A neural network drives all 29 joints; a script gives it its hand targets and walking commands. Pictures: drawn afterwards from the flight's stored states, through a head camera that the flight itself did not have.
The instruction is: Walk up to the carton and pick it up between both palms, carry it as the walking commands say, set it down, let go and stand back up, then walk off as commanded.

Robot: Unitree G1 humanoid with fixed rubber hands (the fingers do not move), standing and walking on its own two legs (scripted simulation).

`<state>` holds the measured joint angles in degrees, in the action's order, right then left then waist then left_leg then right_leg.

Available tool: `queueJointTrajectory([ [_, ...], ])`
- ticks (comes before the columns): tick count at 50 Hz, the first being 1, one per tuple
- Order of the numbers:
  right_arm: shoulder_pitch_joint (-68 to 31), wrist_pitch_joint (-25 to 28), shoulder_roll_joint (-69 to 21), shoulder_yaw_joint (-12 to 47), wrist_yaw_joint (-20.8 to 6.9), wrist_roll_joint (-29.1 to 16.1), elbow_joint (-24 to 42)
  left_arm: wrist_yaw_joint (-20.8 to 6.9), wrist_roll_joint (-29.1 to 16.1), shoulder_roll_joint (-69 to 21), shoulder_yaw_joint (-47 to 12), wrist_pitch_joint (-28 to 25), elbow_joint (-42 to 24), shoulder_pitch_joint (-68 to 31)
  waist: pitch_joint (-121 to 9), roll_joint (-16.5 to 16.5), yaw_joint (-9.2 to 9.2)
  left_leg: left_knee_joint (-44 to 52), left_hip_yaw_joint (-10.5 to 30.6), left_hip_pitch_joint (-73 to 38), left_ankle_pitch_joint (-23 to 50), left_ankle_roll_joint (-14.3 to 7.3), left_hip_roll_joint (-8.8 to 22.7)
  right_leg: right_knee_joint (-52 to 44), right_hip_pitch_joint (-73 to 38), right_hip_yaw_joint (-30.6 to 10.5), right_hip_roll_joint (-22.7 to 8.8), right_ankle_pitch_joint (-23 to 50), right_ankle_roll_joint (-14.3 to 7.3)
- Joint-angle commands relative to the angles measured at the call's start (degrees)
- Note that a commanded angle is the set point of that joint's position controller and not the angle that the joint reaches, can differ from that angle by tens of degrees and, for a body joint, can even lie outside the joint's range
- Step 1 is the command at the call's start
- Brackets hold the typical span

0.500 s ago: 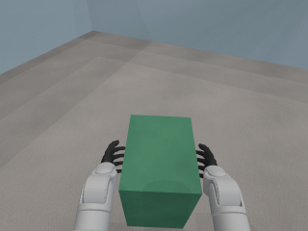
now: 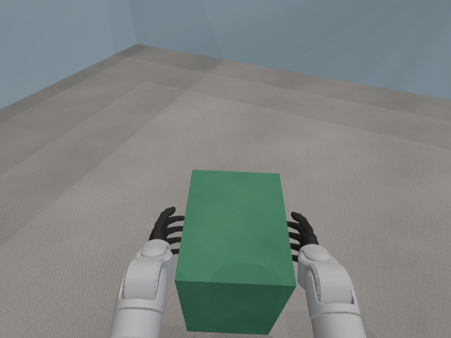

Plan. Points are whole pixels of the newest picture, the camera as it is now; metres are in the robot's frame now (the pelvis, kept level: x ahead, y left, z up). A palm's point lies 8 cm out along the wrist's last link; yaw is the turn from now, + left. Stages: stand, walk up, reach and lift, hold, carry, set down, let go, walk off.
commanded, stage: carry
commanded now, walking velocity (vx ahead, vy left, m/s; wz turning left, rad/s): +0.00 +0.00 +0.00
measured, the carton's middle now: (231, 255) +0.32 +0.00 -0.04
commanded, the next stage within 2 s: hold in 0.66 s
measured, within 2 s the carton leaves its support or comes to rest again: neither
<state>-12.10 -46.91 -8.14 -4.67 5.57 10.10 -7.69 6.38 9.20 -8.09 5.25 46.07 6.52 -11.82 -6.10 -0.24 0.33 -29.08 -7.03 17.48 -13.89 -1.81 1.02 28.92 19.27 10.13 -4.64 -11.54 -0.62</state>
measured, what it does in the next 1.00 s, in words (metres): stands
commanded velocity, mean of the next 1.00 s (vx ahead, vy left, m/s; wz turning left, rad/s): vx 0.00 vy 0.00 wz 0.00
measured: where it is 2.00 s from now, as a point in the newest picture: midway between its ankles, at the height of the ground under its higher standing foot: outside the picture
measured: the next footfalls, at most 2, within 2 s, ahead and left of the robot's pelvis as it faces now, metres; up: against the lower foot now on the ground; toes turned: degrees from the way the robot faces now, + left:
none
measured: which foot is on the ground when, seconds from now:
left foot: down 0.00-1.00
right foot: down 0.00-1.00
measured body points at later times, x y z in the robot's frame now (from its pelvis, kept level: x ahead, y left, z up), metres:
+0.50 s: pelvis +0.00 -0.01 +0.00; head -0.02 -0.01 +0.45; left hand +0.29 +0.13 +0.04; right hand +0.29 -0.14 +0.03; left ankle +0.02 +0.10 -0.74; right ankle +0.04 -0.11 -0.74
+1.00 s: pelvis -0.02 -0.01 +0.00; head -0.06 -0.01 +0.45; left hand +0.30 +0.11 +0.05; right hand +0.28 -0.16 +0.05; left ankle +0.02 +0.09 -0.74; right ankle +0.04 -0.12 -0.74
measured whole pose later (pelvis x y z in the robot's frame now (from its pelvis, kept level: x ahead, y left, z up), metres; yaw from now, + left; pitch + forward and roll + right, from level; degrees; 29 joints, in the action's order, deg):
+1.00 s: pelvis -0.02 -0.01 +0.00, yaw -1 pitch -10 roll +0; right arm -19.1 -42.6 -9.9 -12.5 1.9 16.2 -16.9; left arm 1.0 16.7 -10.1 11.5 40.2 19.2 -19.9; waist 4.4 0.6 0.7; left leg -26.0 -2.8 4.0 -12.2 -1.8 0.2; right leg 23.6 5.3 5.6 -0.7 -8.4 -1.3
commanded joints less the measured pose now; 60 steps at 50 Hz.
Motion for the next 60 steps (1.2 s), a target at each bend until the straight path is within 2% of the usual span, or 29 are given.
queueJointTrajectory([
  [1, -23.74, 3.83, -47.72, 25.09, -10.79, -12.53, 7.27, -11.19, -12.84, -47.78, -25.87, -2.38, -5.53, -21.59, -13.52, 0.39, 0.0, 5.42, 7.37, -2.68, 6.61, 0.34, 7.08, -4.03, -7.16, -7.08, -5.75, 4.45, -1.11],
  [33, -22.43, 4.9, -46.78, 25.04, -10.43, -12.41, 7.54, -10.95, -12.4, -46.43, -25.69, -3.4, -5.99, -20.41, -13.28, 0.22, -0.09, 5.4, 7.12, -2.88, 5.92, 0.28, 6.95, -5.16, -6.66, -7.3, -5.67, 3.72, -1.79],
  [34, -19.78, 4.28, -51.8, 20.94, -12.56, -8.92, 0.48, -13.03, -8.9, -53.53, -21.99, -4.45, 7.28, -16.66, -2.31, -0.41, -2.45, 6.6, 11.85, -7.78, 5.66, 0.73, -4.99, -6.98, -18.25, -13.99, 8.57, 5.46, -2.44],
  [35, -21.88, 6.8, -52.16, 22.82, -13.48, -9.03, 3.8, -13.26, -8.94, -54.57, -24.86, -7.22, 4.07, -20.36, -4.8, 0.85, -0.1, 6.95, 12.87, -6.29, 6.38, 0.21, -4.36, -6.43, -21.65, -15.93, 7.98, 10.07, -2.11],
  [36, -24.74, 7.95, -52.6, 22.37, -13.95, -8.97, 4.1, -13.96, -9.33, -55.32, -25.7, -8.64, 2.27, -24.16, -6.63, 0.42, 1.97, 7.44, 13.67, -8.49, 6.92, -0.25, -4.18, -6.14, -21.17, -15.82, 7.66, 11.49, -1.61],
  [39, -26.75, 8.34, -56.97, 24.38, -14.56, -10.44, 6.05, -15.74, -11.46, -58.84, -30.19, -9.45, -3.14, -28.45, -12.35, 0.22, 2.73, 6.14, 14.5, -12.23, 15.28, -0.35, -4.3, -5.42, -23.4, -15.48, 8.41, 19.04, -1.1],
  [41, -26.64, 7.93, -55.61, 24.23, -14.83, -10.01, 4.72, -15.8, -10.07, -57.63, -28.63, -9.07, -0.96, -25.84, -11.36, 0.23, 1.23, 6.89, 14.23, -11.76, 15.3, -0.35, -4.44, -6.16, -24.69, -15.46, 8.37, 19.52, -0.85],
  [44, -26.86, 7.24, -53.89, 21.66, -15.35, -8.61, 0.64, -16.2, -7.23, -55.51, -24.19, -8.55, 3.14, -24.56, -6.18, 0.12, -0.02, 8.55, 13.92, -10.37, 8.34, -0.83, -4.57, -7.92, -24.5, -15.43, 7.7, 12.83, -0.88],
  [48, -32.53, 7.56, -54.6, 18.49, -16.07, -7.44, -3.64, -17.34, -5.18, -55.35, -19.22, -8.61, 7.31, -29.57, -1.98, 0.9, -1.86, 10.54, 14.38, -5.06, -1.85, -1.75, -3.6, -7.3, -25.45, -15.06, 7.47, 4.2, -0.95],
  [49, -35.86, 6.77, -56.71, 17.81, -16.45, -5.99, -7.51, -18.31, -3.06, -55.63, -16.02, -7.96, 11.91, -34.13, -1.49, -0.93, 0.98, 10.42, 14.1, -3.72, -4.98, -2.5, -3.72, -7.17, -25.08, -15.63, 7.39, -0.22, -1.86],
  [50, -38.1, 7.16, -57.92, 16.51, -16.62, -5.72, -9.79, -18.74, -2.6, -56.6, -14.75, -8.31, 14.23, -36.36, -1.21, -0.85, 0.37, 10.22, 14.42, -3.14, -7.23, -2.76, -3.43, -6.72, -24.83, -16.02, 7.17, -3.54, -1.97],
  [51, -41.42, 7.85, -58.95, 15.01, -17.03, -5.4, -11.09, -19.1, -2.43, -58.02, -14.22, -8.74, 15.97, -40.01, -1.83, 0.33, 0.67, 10.35, 14.81, -3.39, -10.12, -2.9, -3.07, -5.98, -24.28, -16.22, 7.36, -6.47, -2.11],
  [53, -43.64, 8.84, -60.57, 11.98, -17.44, -4.06, -15.83, -19.39, -1.51, -59.42, -12.46, -9.51, 19.82, -43.6, -2.12, 0.78, 1.13, 9.63, 14.61, -5.73, -9.25, -2.48, -3.13, -6.03, -21.11, -16.56, 7.3, -6.25, -2.6],
  [55, -45.12, 9.41, -60.17, 8.21, -17.55, -1.83, -20.32, -19.42, 0.81, -59.4, -8.23, -10.03, 24.44, -44.79, -0.35, 0.73, 1.13, 9.19, 14.18, -5.34, -10.43, -2.34, -3.21, -6.06, -19.81, -16.57, 7.32, -7.97, -2.8],
  [60, -44.8, 11.23, -57.39, 1.65, -16.58, 1.91, -26.01, -19.16, 4.31, -56.33, -1.58, -12.1, 30.07, -44.92, 2.31, 0.34, 1.12, 8.05, 13.33, -3.58, -9.01, -1.68, -3.53, -6.44, -18.56, -16.98, 6.71, -7.78, -2.63],
])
